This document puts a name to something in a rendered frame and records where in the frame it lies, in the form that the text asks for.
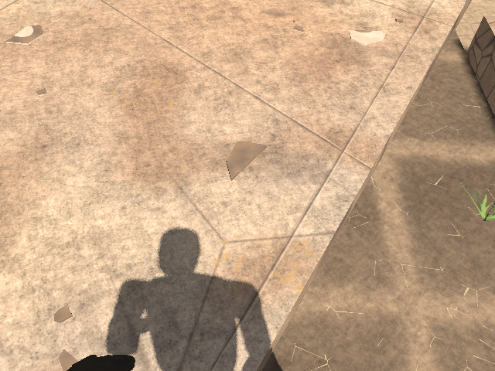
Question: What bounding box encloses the left robot hand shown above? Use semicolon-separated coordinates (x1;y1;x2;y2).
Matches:
67;355;135;371

